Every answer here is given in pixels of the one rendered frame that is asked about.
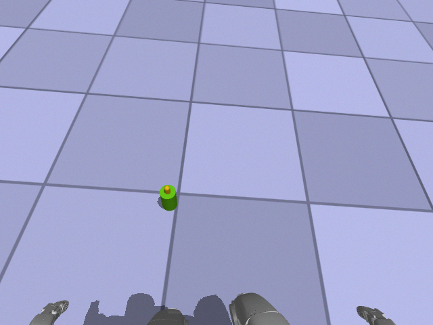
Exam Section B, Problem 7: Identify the bottle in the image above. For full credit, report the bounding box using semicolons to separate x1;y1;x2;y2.
160;185;177;211

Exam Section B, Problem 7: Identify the right robot hand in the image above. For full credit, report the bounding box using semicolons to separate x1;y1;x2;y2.
357;306;396;325

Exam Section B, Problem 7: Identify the left robot hand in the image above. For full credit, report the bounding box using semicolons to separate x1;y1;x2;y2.
29;300;69;325

